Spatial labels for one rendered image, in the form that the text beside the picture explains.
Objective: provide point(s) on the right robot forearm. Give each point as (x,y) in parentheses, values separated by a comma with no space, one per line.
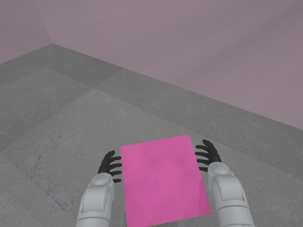
(229,197)

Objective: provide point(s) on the robot right hand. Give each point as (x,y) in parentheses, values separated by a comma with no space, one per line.
(212,154)

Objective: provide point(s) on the left robot forearm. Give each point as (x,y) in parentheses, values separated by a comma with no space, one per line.
(96,202)

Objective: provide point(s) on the robot left hand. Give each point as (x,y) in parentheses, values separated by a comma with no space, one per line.
(106,167)

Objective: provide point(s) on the carton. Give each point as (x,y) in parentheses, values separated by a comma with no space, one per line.
(162,182)

